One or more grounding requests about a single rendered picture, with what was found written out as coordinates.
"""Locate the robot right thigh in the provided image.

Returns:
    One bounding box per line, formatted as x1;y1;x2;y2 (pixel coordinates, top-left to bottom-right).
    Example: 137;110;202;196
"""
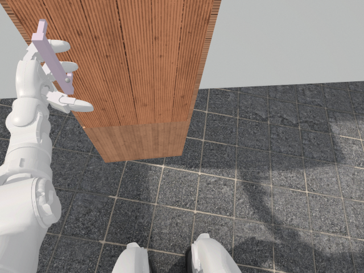
191;238;242;273

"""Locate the robot left thigh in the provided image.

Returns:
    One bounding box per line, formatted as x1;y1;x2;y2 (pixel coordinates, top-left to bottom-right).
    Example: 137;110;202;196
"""
112;247;150;273

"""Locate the handle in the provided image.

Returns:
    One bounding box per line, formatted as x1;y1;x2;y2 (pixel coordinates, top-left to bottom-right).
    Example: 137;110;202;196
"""
31;19;74;95

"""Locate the left robot upper arm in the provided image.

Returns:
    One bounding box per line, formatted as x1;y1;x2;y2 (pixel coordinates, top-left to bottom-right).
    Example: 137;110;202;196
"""
0;177;61;273

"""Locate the left robot hand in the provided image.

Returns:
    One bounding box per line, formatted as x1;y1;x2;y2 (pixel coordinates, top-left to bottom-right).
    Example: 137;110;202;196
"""
15;39;94;114

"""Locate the cupboard door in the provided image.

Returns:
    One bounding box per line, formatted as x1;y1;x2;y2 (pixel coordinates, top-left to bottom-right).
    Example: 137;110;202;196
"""
6;0;214;128

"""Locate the robot thigh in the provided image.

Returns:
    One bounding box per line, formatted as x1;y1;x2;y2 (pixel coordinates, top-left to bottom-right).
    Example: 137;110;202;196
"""
112;247;150;273
191;238;242;273

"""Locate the left robot forearm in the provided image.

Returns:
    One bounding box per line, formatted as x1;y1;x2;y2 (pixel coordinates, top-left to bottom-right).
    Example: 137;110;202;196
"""
0;97;52;186

